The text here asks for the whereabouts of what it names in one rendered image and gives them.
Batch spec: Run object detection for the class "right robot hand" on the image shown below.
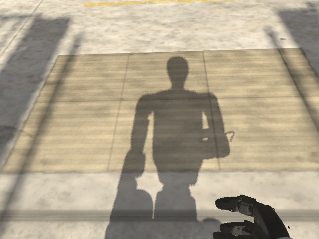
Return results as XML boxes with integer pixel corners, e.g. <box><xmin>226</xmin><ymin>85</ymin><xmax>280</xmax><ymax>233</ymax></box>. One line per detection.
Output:
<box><xmin>212</xmin><ymin>194</ymin><xmax>290</xmax><ymax>239</ymax></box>

